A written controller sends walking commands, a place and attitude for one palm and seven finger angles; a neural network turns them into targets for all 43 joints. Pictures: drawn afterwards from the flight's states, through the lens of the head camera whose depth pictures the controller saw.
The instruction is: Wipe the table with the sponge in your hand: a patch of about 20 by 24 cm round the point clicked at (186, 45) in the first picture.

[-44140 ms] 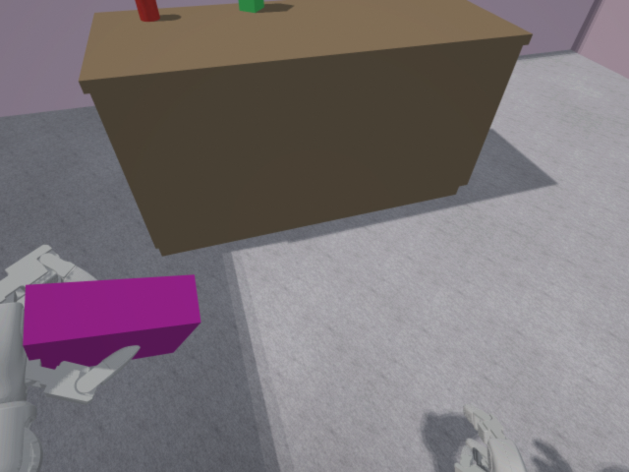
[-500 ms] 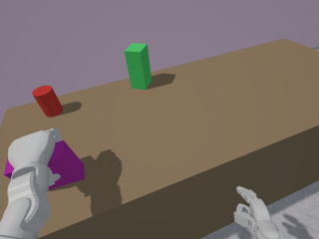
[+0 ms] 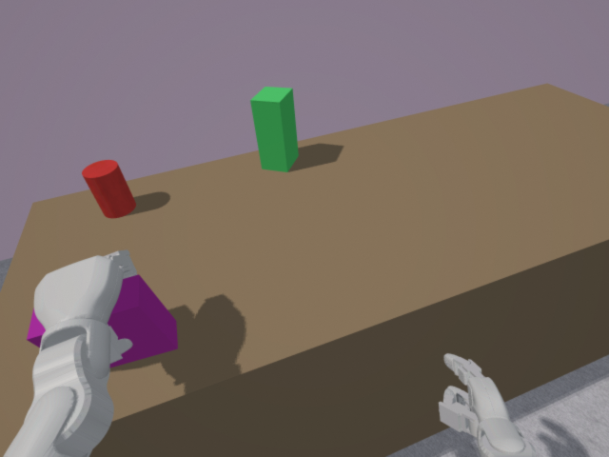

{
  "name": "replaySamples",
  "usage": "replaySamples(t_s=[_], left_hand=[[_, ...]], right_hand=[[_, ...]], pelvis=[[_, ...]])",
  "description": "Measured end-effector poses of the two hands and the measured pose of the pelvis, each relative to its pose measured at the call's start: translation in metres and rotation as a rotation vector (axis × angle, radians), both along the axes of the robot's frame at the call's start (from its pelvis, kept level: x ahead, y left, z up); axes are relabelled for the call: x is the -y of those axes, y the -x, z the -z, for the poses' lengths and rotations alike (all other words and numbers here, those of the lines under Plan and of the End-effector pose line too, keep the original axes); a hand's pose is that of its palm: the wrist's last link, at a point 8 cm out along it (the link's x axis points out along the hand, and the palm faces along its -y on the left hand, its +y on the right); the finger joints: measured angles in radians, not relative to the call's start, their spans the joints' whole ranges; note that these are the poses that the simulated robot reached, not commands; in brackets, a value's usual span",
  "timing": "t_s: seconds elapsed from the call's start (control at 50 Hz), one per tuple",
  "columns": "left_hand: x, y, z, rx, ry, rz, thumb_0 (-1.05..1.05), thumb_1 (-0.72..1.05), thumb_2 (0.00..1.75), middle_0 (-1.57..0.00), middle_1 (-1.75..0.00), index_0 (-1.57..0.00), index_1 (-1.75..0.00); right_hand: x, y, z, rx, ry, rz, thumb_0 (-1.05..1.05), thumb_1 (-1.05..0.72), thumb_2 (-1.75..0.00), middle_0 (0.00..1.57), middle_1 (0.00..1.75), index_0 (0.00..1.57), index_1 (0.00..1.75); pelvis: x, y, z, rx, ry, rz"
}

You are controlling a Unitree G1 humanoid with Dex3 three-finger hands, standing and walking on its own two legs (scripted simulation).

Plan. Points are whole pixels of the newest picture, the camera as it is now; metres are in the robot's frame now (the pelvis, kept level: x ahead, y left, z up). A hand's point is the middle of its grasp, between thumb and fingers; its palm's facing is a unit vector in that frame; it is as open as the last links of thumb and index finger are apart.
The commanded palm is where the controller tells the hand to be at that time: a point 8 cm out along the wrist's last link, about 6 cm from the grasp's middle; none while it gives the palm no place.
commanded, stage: lift the sponge slowly off the table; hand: left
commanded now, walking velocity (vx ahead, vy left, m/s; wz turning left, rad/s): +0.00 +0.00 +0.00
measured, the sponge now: (120, 335) +0.23 +0.30 +0.06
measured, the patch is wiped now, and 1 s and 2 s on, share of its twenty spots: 1.00 1.00 1.00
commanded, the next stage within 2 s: bring the sponge back beside the body in 1.92 s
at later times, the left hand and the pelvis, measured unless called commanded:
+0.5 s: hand (106, 312) +0.23 +0.29 +0.12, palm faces +0.09 -0.09 -0.99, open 9.1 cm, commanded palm +0.19 +0.29 +0.19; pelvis +0.00 -0.01 +0.00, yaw +0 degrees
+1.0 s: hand (95, 296) +0.23 +0.29 +0.15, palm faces +0.13 -0.09 -0.99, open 9.1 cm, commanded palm +0.19 +0.29 +0.22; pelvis -0.01 -0.01 +0.00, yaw +1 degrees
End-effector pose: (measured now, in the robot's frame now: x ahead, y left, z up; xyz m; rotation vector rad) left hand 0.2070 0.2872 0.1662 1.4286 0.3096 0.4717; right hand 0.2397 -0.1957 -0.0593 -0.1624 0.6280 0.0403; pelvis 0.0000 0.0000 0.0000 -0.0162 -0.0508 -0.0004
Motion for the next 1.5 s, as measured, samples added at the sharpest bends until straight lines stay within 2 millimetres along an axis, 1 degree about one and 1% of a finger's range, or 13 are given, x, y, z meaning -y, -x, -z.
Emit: replaySamples(t_s=[0.16,0.3,0.4,0.6,0.8,0.92,1.1,1.32,1.5], left_hand=[[-0.001,-0.009,-0.002,-0.04,-0.007,0.002,0.0,-0.44,1.11,-0.78,-1.44,-0.82,-1.46],[0.002,-0.002,-0.005,-0.038,-0.006,0.035,0.0,-0.44,1.11,-0.78,-1.44,-0.82,-1.46],[0.003,0.002,-0.006,-0.032,0.003,0.034,0.01,-0.44,1.11,-0.78,-1.44,-0.83,-1.46],[0.0,0.002,-0.009,-0.039,0.018,0.022,0.0,-0.45,1.11,-0.79,-1.43,-0.84,-1.44],[0.001,0.006,-0.018,-0.022,0.017,0.038,-0.01,-0.46,1.11,-0.8,-1.41,-0.85,-1.43],[-0.004,0.006,-0.027,-0.004,0.009,0.016,-0.01,-0.46,1.11,-0.81,-1.41,-0.85,-1.43],[0.004,-0.002,-0.039,0.009,0.006,0.058,-0.01,-0.46,1.11,-0.81,-1.41,-0.85,-1.43],[0.007,-0.004,-0.058,0.066,0.011,0.06,-0.01,-0.46,1.11,-0.81,-1.41,-0.85,-1.43],[0.005,-0.003,-0.066,0.076,0.011,0.048,-0.01,-0.46,1.11,-0.81,-1.41,-0.85,-1.43]], right_hand=[[0.008,0.004,0.0,0.008,0.014,0.01,0.01,-0.9,-0.9,0.21,0.3,0.2,0.3],[0.018,0.007,0.001,0.012,0.021,0.021,0.01,-0.9,-0.9,0.21,0.3,0.2,0.3],[0.021,0.006,0.003,0.01,0.031,0.017,0.01,-0.9,-0.9,0.21,0.3,0.2,0.3],[0.016,-0.002,-0.002,0.03,0.037,-0.006,0.01,-0.9,-0.9,0.21,0.3,0.2,0.3],[0.007,-0.009,-0.01,0.064,0.033,-0.029,0.01,-0.9,-0.9,0.21,0.3,0.2,0.3],[0.002,-0.01,-0.012,0.071,0.032,-0.038,0.01,-0.9,-0.9,0.21,0.3,0.2,0.3],[-0.006,-0.005,-0.012,0.076,0.015,-0.04,0.01,-0.9,-0.9,0.21,0.3,0.2,0.3],[-0.003,0.003,-0.009,0.066,0.007,-0.03,0.01,-0.9,-0.9,0.21,0.3,0.2,0.3],[0.003,0.003,-0.01,0.073,0.017,-0.019,0.01,-0.9,-0.9,0.21,0.3,0.2,0.3]], pelvis=[[0.005,0.004,0.0,0.003,-0.002,-0.002],[0.008,0.001,0.0,0.012,-0.002,0.001],[0.011,0.001,-0.001,0.019,-0.002,-0.003],[0.015,0.002,-0.002,0.025,-0.002,-0.009],[0.014,0.004,-0.003,0.034,-0.002,-0.012],[0.012,0.008,-0.003,0.041,-0.001,-0.017],[0.01,0.014,-0.004,0.04,-0.004,-0.015],[0.01,0.017,-0.004,0.038,-0.007,-0.009],[0.012,0.019,-0.004,0.038,-0.007,-0.008]])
